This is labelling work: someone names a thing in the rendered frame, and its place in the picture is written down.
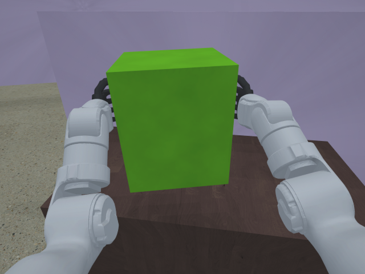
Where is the carton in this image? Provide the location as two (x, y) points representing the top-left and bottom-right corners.
(106, 47), (239, 193)

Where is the robot left forearm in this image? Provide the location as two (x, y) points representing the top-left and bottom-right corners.
(44, 99), (113, 243)

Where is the left robot upper arm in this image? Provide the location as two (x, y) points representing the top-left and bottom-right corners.
(4, 193), (119, 274)

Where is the robot right forearm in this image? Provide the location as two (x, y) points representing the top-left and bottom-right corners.
(237, 94), (355, 217)

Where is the left robot hand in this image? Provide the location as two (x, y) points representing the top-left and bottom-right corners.
(92, 78), (116, 122)

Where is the pedestal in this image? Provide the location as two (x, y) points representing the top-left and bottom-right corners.
(40, 127), (365, 274)

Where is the right robot upper arm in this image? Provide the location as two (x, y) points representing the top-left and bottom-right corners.
(275, 170), (365, 274)

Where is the right robot hand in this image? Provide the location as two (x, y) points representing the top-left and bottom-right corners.
(234, 75), (253, 119)

